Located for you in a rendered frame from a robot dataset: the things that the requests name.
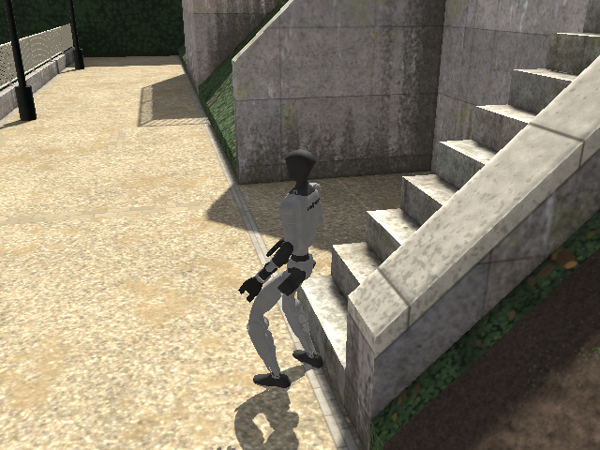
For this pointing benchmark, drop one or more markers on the robot left forearm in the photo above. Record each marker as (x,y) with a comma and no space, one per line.
(282,257)

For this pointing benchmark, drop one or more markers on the left robot upper arm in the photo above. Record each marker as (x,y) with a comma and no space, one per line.
(289,209)

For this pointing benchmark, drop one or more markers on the robot left foot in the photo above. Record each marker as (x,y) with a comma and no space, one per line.
(266,379)

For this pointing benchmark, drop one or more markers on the right robot hand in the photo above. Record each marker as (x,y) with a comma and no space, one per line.
(275,247)

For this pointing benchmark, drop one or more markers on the right robot upper arm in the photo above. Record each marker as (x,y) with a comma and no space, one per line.
(320,214)

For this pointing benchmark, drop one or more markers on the left robot hand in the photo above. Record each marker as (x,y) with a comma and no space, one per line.
(252,286)

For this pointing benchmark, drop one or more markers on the robot right shin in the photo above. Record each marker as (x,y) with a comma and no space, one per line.
(299,325)

